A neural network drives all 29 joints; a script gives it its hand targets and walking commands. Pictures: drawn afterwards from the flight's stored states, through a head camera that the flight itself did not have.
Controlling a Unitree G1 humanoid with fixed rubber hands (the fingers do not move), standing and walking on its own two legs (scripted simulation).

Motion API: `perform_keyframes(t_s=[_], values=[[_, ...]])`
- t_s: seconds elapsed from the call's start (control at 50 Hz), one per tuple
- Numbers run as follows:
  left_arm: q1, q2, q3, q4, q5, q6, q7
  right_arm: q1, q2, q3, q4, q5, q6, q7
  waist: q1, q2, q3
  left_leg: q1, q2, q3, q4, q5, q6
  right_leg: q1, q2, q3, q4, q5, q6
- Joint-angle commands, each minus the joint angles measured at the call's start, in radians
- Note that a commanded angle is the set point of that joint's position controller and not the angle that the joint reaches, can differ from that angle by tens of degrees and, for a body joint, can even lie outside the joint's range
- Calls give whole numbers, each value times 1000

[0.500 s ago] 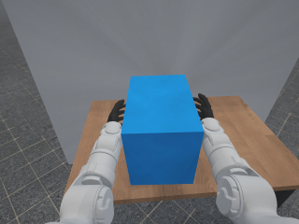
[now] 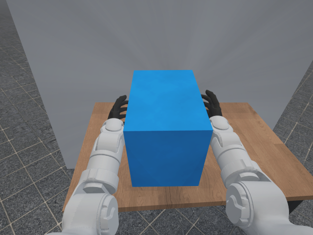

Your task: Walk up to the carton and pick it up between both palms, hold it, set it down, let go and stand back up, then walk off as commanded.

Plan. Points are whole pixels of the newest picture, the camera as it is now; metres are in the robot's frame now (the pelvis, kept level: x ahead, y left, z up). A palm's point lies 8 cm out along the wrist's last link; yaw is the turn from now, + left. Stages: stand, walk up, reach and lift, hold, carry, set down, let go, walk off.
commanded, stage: reach and lift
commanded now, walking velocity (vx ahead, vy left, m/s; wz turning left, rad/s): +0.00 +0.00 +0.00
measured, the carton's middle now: (164, 124) +0.39 +0.02 +0.13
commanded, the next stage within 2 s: hold in 0.72 s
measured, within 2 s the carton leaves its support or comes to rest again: neither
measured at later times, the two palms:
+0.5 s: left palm (113, 116) +0.37 +0.16 +0.17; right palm (213, 116) +0.39 -0.11 +0.18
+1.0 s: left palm (110, 112) +0.36 +0.16 +0.19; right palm (215, 112) +0.38 -0.11 +0.20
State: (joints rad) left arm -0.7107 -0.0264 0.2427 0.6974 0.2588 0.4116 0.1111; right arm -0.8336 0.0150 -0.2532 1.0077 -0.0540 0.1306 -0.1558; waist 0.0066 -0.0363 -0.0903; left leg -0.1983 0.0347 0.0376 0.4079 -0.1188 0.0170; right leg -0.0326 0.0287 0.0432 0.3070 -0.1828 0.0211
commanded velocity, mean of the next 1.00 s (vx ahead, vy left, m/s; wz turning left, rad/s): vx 0.00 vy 0.00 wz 0.00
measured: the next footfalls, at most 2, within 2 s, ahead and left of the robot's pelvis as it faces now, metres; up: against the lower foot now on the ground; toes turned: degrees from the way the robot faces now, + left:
none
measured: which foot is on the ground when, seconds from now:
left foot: down 0.00-1.00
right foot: down 0.00-1.00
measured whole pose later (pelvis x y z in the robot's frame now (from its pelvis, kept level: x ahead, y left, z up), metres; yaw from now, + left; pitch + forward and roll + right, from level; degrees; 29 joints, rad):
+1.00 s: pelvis +0.00 +0.00 +0.00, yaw +0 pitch -8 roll -2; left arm -0.72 -0.03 0.24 0.49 0.31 0.59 0.06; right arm -0.82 0.02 -0.19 0.89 0.00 0.21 -0.16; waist 0.00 -0.04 -0.06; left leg -0.14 0.03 0.04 0.40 -0.12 0.02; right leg 0.02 0.03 0.04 0.30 -0.18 0.02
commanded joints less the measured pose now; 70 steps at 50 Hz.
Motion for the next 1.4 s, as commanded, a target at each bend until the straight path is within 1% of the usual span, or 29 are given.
perform_keyframes(t_s=[0.0, 0.06, 0.16, 0.24, 0.38, 0.4, 0.44, 0.46, 0.48, 0.5, 0.52, 0.56, 0.6, 0.68, 0.74, 0.78, 0.82, 0.84, 0.86, 0.92, 0.94, 1.0, 1.06, 1.08, 1.18, 1.22, 1.28, 1.3, 1.38], values=[[-798, -724, -279, -251, -63, -55, -169, -707, 549, 234, -176, 98, -66, 145, -85, 96, -286, 386, -16, -66, -149, -52, -45, -134, 26, -117, -97, -7, 3], [-767, -720, -277, -259, -65, -41, -172, -696, 559, 250, -193, 105, -61, 143, -80, 77, -306, 391, -15, -63, -146, -21, -39, -118, 25, -119, -96, 22, 6], [-756, -733, -348, -356, -99, -39, -170, -691, 584, 340, -291, 165, -63, 118, -93, 102, -397, 446, -30, -48, -62, 238, -48, -96, 32, -121, -83, 173, 5], [-711, -736, -358, -344, -95, -6, -182, -698, 579, 365, -366, 184, -54, 100, -98, 95, -388, 441, -33, -45, -52, 248, -48, -82, 30, -119, -88, 184, 14], [-701, -702, -295, -314, -48, 39, -206, -711, 551, 320, -334, 161, -31, 102, -93, 78, -275, 384, -29, -35, -104, 86, -35, -98, 22, -118, -103, 61, 14], [-699, -709, -293, -323, -50, 41, -204, -718, 548, 315, -331, 156, -31, 106, -84, 83, -285, 403, -22, -42, -113, 82, -41, -91, 27, -123, -101, 61, 10], [-751, -741, -352, -393, -86, 30, -198, -739, 568, 337, -373, 174, -42, 106, -101, 93, -371, 433, -21, -54, -97, 122, -49, -88, 30, -126, -87, 101, 9], [-747, -730, -344, -370, -79, 35, -193, -721, 554, 330, -338, 173, -35, 106, -109, 95, -318, 416, -24, -50, -95, 112, -50, -101, 28, -124, -92, 79, 7], [-734, -734, -349, -371, -86, 38, -196, -755, 569, 347, -394, 186, -44, 102, -97, 92, -362, 428, -29, -45, -87, 145, -48, -85, 33, -124, -86, 112, 9], [-740, -751, -379, -404, -99, 37, -193, -750, 570, 351, -410, 185, -44, 97, -122, 98, -397, 453, -26, -52, -75, 181, -53, -80, 34, -127, -83, 145, 9], [-719, -749, -373, -393, -92, 45, -194, -757, 573, 366, -416, 200, -38, 92, -109, 97, -378, 442, -27, -49, -74, 196, -51, -68, 31, -120, -87, 149, 12], [-710, -726, -332, -340, -68, 55, -198, -734, 546, 333, -354, 171, -26, 97, -114, 79, -292, 420, -23, -44, -99, 98, -44, -104, 27, -126, -103, 63, 9], [-682, -716, -319, -344, -57, 65, -206, -704, 544, 331, -354, 170, -20, 100, -99, 81, -285, 413, -24, -43, -111, 91, -45, -87, 29, -122, -97, 71, 11], [-715, -724, -333, -367, -66, 65, -207, -719, 549, 320, -346, 166, -22, 100, -111, 76, -280, 401, -24, -41, -116, 66, -45, -93, 26, -122, -98, 54, 11], [-690, -717, -352, -408, -78, 76, -211, -726, 565, 378, -415, 205, -17, 84, -109, 64, -346, 420, -32, -35, -84, 188, -42, -45, 32, -117, -87, 152, 14], [-676, -722, -336, -356, -64, 92, -218, -742, 551, 356, -414, 192, -9, 82, -115, 77, -287, 407, -35, -32, -99, 116, -41, -60, 28, -116, -105, 90, 15], [-682, -729, -367, -414, -75, 97, -220, -732, 554, 356, -432, 193, -10, 79, -133, 87, -319, 434, -31, -35, -92, 146, -46, -58, 31, -122, -96, 125, 15], [-672, -723, -359, -436, -70, 100, -219, -713, 560, 374, -439, 207, -3, 78, -112, 82, -320, 423, -29, -37, -90, 158, -46, -40, 34, -117, -92, 131, 14], [-670, -721, -354, -401, -66, 108, -224, -717, 547, 366, -417, 196, 4, 76, -126, 71, -267, 410, -32, -32, -99, 124, -43, -54, 30, -116, -100, 97, 16], [-666, -706, -337, -432, -53, 120, -235, -702, 565, 373, -444, 205, 18, 74, -110, 62, -264, 386, -35, -28, -109, 108, -37, -31, 30, -114, -95, 99, 20], [-704, -700, -346, -426, -62, 117, -237, -726, 558, 359, -421, 194, 15, 75, -129, 64, -255, 377, -34, -26, -116, 58, -37, -50, 24, -113, -104, 58, 19], [-685, -717, -347, -430, -56, 126, -240, -755, 575, 360, -453, 194, 12, 75, -119, 58, -278, 384, -33, -27, -126, 44, -33, -34, 26, -109, -105, 61, 17], [-684, -728, -392, -500, -76, 130, -234, -706, 579, 399, -486, 218, 21, 67, -129, 77, -303, 412, -36, -29, -104, 131, -42, -20, 30, -112, -94, 129, 21], [-647, -717, -371, -446, -67, 143, -238, -719, 561, 380, -470, 215, 28, 66, -123, 62, -260, 401, -36, -28, -110, 99, -38, -29, 31, -112, -103, 95, 20], [-672, -710, -356, -461, -50, 157, -253, -715, 550, 349, -449, 194, 36, 71, -136, 66, -229, 369, -35, -24, -145, 6, -35, -41, 25, -113, -107, 37, 21], [-668, -702, -326, -406, -37, 161, -261, -744, 560, 341, -458, 187, 34, 72, -118, 50, -194, 337, -38, -15, -156, -55, -26, -44, 23, -110, -115, -22, 23], [-718, -718, -360, -473, -54, 149, -251, -748, 572, 348, -461, 191, 25, 78, -129, 66, -252, 360, -29, -27, -149, -21, -33, -44, 26, -110, -100, 13, 17], [-722, -721, -354, -437, -51, 150, -251, -757, 564, 331, -442, 181, 28, 75, -138, 67, -228, 352, -29, -29, -151, -58, -33, -56, 24, -111, -106, -21, 15], [-730, -715, -359, -457, -57, 136, -246, -758, 581, 340, -455, 180, 17, 83, -127, 66, -259, 357, -27, -33, -162, -66, -29, -53, 23, -115, -103, -16, 15]])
